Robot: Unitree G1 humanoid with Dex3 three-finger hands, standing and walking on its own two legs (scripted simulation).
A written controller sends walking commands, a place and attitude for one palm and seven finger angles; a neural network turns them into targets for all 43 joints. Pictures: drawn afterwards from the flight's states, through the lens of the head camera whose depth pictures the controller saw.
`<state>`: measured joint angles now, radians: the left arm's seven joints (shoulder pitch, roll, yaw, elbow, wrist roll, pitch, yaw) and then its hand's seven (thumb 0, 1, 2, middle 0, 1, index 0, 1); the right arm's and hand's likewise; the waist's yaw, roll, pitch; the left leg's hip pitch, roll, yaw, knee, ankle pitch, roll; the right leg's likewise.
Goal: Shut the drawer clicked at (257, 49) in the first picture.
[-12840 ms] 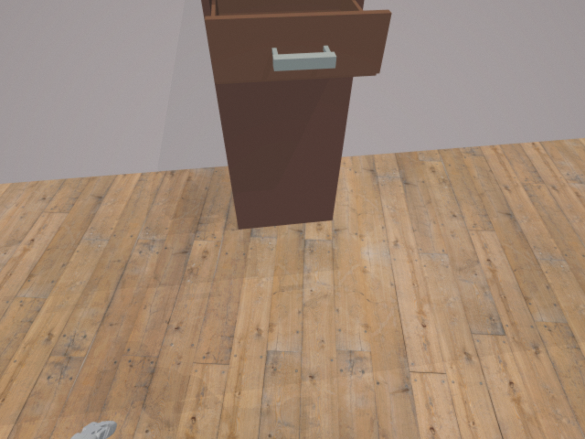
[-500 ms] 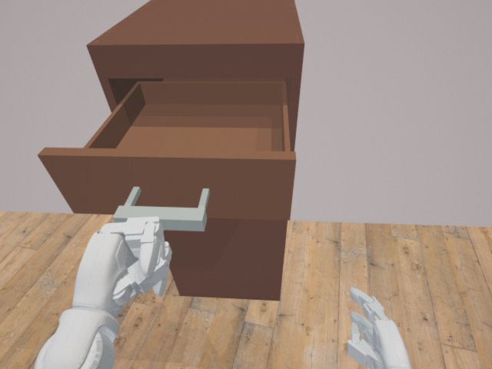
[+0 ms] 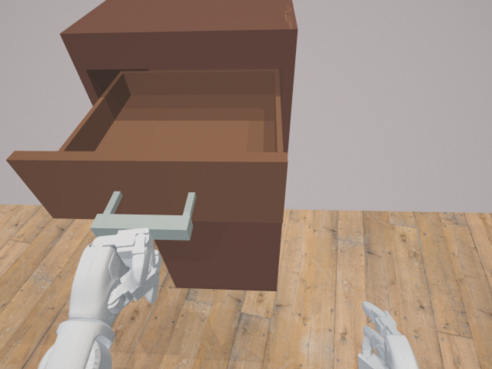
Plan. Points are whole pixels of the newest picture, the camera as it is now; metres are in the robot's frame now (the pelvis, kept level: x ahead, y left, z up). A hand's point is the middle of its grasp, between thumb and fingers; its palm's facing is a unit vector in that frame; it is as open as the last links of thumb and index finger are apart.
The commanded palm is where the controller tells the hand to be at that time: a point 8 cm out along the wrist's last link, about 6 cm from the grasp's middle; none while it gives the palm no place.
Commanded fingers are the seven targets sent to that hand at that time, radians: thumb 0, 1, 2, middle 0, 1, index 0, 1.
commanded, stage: bring the fist close to the handle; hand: left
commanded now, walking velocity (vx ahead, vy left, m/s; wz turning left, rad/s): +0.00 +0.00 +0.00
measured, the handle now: (148, 213) +0.29 +0.17 +0.15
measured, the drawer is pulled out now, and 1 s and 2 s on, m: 0.27 0.23 0.09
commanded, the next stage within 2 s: push the drawer shut in 0.20 s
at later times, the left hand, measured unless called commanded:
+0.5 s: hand (152, 266) +0.21 +0.14 +0.15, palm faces +0.05 -1.00 -0.05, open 3.2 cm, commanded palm +0.19 +0.18 +0.15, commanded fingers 0.00 0.90 0.90 -1.40 -1.60 -1.40 -1.60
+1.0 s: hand (163, 237) +0.25 +0.14 +0.15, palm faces +0.06 -1.00 -0.05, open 3.5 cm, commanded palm +0.24 +0.18 +0.15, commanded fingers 0.00 0.90 0.90 -1.40 -1.60 -1.40 -1.60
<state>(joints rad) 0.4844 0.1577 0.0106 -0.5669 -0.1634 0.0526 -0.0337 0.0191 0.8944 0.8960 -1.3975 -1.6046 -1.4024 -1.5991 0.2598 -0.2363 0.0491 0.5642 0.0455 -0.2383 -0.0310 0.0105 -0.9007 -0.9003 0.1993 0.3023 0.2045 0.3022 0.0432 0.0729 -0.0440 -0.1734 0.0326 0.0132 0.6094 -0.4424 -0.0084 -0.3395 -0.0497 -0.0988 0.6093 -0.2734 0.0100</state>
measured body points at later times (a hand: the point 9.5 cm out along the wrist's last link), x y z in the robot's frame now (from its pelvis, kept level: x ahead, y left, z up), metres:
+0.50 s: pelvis -0.01 +0.01 +0.00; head -0.02 -0.02 +0.45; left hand +0.20 +0.19 +0.15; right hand +0.19 -0.20 -0.07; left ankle -0.07 +0.12 -0.73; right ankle +0.03 -0.13 -0.73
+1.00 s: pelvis -0.02 +0.00 +0.01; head -0.03 -0.02 +0.46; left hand +0.24 +0.19 +0.16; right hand +0.18 -0.20 -0.07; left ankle -0.07 +0.12 -0.73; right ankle +0.03 -0.13 -0.73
